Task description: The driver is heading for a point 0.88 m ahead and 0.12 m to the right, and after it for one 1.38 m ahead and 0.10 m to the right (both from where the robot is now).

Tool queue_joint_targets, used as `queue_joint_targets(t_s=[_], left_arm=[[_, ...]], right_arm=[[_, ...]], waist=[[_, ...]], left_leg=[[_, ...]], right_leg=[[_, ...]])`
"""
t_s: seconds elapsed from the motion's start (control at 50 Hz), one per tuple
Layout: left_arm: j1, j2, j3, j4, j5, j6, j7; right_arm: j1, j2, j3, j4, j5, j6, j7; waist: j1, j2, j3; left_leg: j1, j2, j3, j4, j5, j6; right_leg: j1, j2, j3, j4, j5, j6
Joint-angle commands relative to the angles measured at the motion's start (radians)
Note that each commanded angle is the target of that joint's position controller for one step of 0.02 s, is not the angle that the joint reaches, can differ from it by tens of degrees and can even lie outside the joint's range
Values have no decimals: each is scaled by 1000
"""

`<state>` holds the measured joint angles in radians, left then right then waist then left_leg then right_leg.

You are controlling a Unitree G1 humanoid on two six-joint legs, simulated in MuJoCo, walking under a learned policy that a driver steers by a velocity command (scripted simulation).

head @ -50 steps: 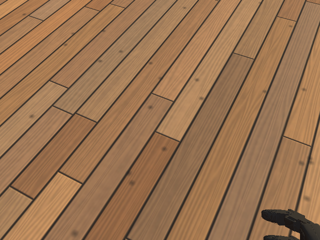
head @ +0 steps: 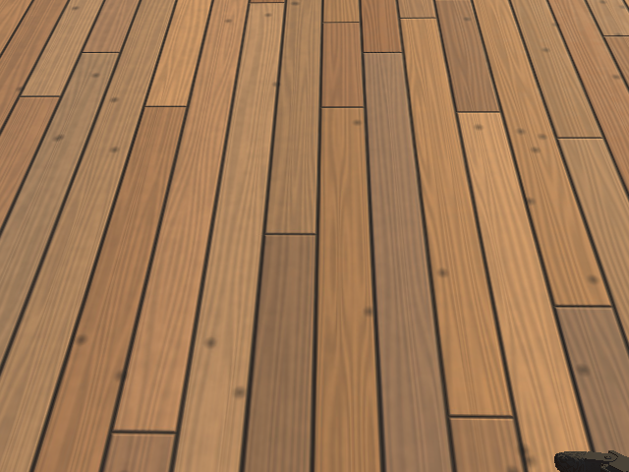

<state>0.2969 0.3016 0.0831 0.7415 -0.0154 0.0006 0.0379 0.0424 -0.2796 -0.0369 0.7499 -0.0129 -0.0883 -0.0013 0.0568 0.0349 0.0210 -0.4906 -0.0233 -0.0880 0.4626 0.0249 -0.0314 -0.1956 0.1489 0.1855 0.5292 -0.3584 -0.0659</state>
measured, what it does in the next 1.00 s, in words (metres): walks ahead, turning right: right foot, then left foot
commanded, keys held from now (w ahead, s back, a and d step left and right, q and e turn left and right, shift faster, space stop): e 0.32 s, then w+e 0.28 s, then w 0.40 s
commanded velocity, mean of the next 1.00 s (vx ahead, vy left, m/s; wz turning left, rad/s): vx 0.26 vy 0.00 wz -0.47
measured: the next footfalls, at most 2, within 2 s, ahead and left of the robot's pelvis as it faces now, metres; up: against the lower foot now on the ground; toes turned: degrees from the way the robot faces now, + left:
right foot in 0.46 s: +0.05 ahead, -0.12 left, +0.00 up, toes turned -18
left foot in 0.96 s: +0.43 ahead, -0.04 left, +0.00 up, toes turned -25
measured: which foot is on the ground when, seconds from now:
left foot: down 0.00-0.46, up 0.48-0.94, down 0.96-1.00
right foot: down 0.00-0.02, up 0.04-0.44, down 0.46-0.96, up 0.98-1.00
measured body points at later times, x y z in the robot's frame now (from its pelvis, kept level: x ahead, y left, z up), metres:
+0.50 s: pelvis +0.06 -0.02 +0.00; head +0.06 -0.05 +0.45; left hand +0.25 +0.22 -0.09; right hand +0.12 -0.34 -0.12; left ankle +0.13 +0.11 -0.71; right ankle +0.01 -0.11 -0.73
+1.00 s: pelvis +0.27 -0.08 -0.01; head +0.31 -0.10 +0.44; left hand +0.39 +0.18 -0.13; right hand +0.37 -0.40 -0.09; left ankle +0.40 -0.02 -0.73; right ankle +0.03 -0.11 -0.68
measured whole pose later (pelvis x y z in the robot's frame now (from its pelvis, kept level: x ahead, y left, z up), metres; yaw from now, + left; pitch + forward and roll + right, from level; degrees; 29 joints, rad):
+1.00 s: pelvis +0.27 -0.08 -0.01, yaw -26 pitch +3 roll +2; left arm 0.46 0.29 0.06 0.79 -0.02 -0.03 0.03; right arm 0.03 -0.28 -0.05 0.74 0.00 -0.12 0.05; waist 0.07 -0.02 0.01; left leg -0.47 -0.04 0.05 0.56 -0.14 0.06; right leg -0.08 0.02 0.15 0.80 -0.50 -0.02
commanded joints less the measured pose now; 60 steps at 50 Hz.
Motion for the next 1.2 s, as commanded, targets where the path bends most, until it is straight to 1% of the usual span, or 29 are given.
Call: queue_joint_targets(t_s=[0.02,0.04,0.06,0.08,0.1,0.16,0.32,0.4,0.44,0.46,0.48,0.5,0.52,0.54,0.58,0.6,0.72,0.82,0.88,0.92,0.94,0.96,0.98,1.0,1.02,1.04,1.08,1.12,1.2], left_arm=[[-52,38,-2,-111,19,-10,5],[149,15,-9,-113,2,-12,0],[191,128,11,-74,0,-4,-4],[88,183,31,-76,-6,14,-1],[40,177,35,-81,-6,34,7],[20,112,24,-109,-6,61,8],[-56,75,6,-172,2,50,-15],[-10,93,19,-160,0,51,-40],[114,96,34,-91,-2,47,-44],[208,128,48,-56,-7,42,-35],[222,232,60,-81,-2,31,-25],[176,254,60,-118,28,-6,-34],[93,209,44,-130,32,-35,-32],[53,171,32,-132,18,-50,-27],[48,133,17,-126,10,-52,-19],[74,123,13,-121,12,-55,-15],[170,125,15,-73,8,-64,-6],[215,140,21,-29,-3,-55,-9],[203,152,26,-13,-7,-45,-8],[168,161,27,-16,-5,-40,-6],[158,146,19,-18,-1,-39,-6],[150,108,1,-37,16,-40,-6],[279,-10,-30,-49,4,-58,-12],[229,73,-18,-34,-16,-77,-13],[114,126,-2,-57,-36,-86,-20],[46,121,-8,-70,-24,-94,-21],[15,102,-2,-73,1,-93,-25],[47,59,-10,-61,0,-80,-29],[-84,27,-26,-117,24,-85,-28]], right_arm=[[159,-201,-59,-42,-28,-21,-17],[173,-222,-62,-38,-42,-1,-19],[145,-160,-56,-56,-4,16,-18],[111,-104,-40,-79,2,26,-21],[75,-94,-34,-85,-4,41,-23],[21,-116,-37,-84,-16,63,-32],[29,-166,-63,-67,1,82,-35],[33,-205,-81,-53,40,84,-18],[31,-159,-72,-42,47,85,-15],[12,-91,-56,-47,36,83,-6],[-16,-15,-35,-88,10,75,8],[-109,-97,-59,-130,31,43,10],[-100,-153,-75,-127,51,22,13],[-57,-170,-83,-100,40,10,13],[-33,-151,-83,-63,5,0,11],[-38,-133,-80,-59,6,-4,16],[-116,-75,-53,-63,24,-8,38],[-205,-73,-36,-102,32,-23,61],[-171,-93,-38,-103,32,-33,69],[-59,-129,-56,-79,27,-35,59],[81,-166,-74,-43,22,-34,49],[277,-217,-85,-13,8,-33,41],[395,-296,-106,27,3,-25,43],[380,-194,-78,34,29,-28,47],[308,-151,-64,28,31,-22,39],[247,-133,-57,16,21,-15,33],[186,-96,-42,9,1,-14,30],[181,-96,-42,16,9,-21,29],[214,-140,-51,34,30,-20,17]], waist=[[-102,4,-242],[-9,268,-355],[-16,186,-349],[-52,99,-248],[-50,46,-197],[-33,99,-86],[-69,117,-142],[-39,125,-124],[12,74,-117],[42,-76,-81],[21,-302,-19],[45,-257,27],[-4,-217,75],[-35,-204,75],[-44,-176,37],[-41,-160,20],[11,-181,34],[54,-165,96],[28,-181,89],[-41,-196,12],[-108,-177,-92],[-189,-102,-255],[-135,244,-419],[-165,209,-375],[-162,140,-202],[-137,42,-126],[-78,25,-50],[-50,50,-43],[-60,20,18]], left_leg=[[441,242,-168,-47,446,112],[684,478,-484,-38,601,322],[635,496,-541,-63,354,341],[547,416,-396,-72,215,294],[454,357,-302,-98,89,258],[236,255,-108,-190,-49,245],[300,319,29,-204,-12,282],[231,337,39,-236,-424,224],[117,281,115,-127,-576,150],[-38,201,213,128,-612,79],[-357,66,238,490,-677,8],[-457,33,44,572,-608,34],[-464,68,8,579,-466,56],[-441,89,8,546,-353,56],[-351,90,23,484,-215,29],[-319,75,33,463,-154,20],[-212,49,61,196,28,-13],[-211,50,79,84,-16,14],[-133,38,96,41,-80,53],[50,-10,142,15,-111,95],[261,-13,148,8,-74,131],[592,145,-28,58,-78,204],[938,400,-535,-39,-306,366],[908,405,-676,-168,-438,356],[772,375,-507,-175,-418,311],[631,335,-383,-187,-321,285],[439,266,-249,-240,-163,270],[370,247,-187,-289,-95,287],[301,216,-103,-335,20,294]], right_leg=[[-115,-95,90,321,158,6],[-349,25,10,542,-400,58],[-409,-72,5,673,-353,93],[-438,-103,-25,733,-269,119],[-436,-127,-52,743,-201,135],[-356,-154,-123,687,-85,148],[-229,-208,-191,353,-6,120],[-88,-186,-256,146,20,43],[98,-137,-288,1,29,-15],[201,-224,-115,-132,-106,-77],[256,-475,355,-252,-310,-212],[151,-526,562,-399,-442,-298],[139,-502,482,-423,-407,-254],[145,-460,380,-398,-285,-204],[146,-385,238,-377,-87,-151],[150,-364,200,-375,-9,-143],[162,-325,58,-372,188,-116],[203,-370,72,-337,257,-133],[230,-397,82,-295,386,-116],[235,-371,46,-167,720,-90],[192,-320,-4,-1,864,-62],[-6,-272,-27,280,677,-28],[-390,-82,-72,675,-15,53],[-509,-90,28,794,-198,49],[-579,-147,-2,818,-133,40],[-551,-203,-48,776,-49,34],[-470,-261,-75,673,40,35],[-427,-276,-93,616,57,46],[-460,-277,-131,372,197,90]])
